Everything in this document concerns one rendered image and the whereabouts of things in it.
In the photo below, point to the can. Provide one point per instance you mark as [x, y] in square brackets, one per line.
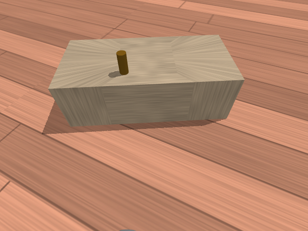
[122, 62]

